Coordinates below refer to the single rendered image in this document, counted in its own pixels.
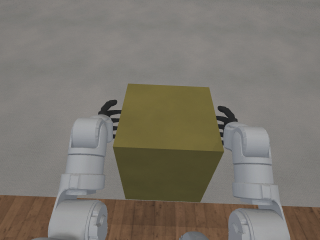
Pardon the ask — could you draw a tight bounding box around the robot right upper arm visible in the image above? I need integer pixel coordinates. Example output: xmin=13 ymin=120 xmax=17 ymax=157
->
xmin=228 ymin=208 xmax=290 ymax=240

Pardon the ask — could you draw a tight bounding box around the right robot forearm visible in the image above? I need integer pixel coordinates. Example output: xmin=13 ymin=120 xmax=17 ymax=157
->
xmin=223 ymin=121 xmax=291 ymax=240

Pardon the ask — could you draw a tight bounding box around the robot left hand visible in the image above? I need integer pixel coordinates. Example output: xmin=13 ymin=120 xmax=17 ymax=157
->
xmin=98 ymin=100 xmax=122 ymax=139

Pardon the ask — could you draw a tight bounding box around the robot right hand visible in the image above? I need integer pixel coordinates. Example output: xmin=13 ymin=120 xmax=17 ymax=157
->
xmin=216 ymin=106 xmax=238 ymax=145

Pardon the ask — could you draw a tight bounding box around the carton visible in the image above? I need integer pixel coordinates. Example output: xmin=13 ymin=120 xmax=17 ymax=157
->
xmin=113 ymin=83 xmax=224 ymax=203

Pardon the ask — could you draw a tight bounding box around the robot left upper arm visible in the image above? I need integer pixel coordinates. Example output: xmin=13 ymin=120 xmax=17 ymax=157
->
xmin=31 ymin=199 xmax=108 ymax=240

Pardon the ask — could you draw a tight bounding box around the left robot forearm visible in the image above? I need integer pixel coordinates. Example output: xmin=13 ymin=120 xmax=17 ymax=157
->
xmin=48 ymin=114 xmax=113 ymax=236

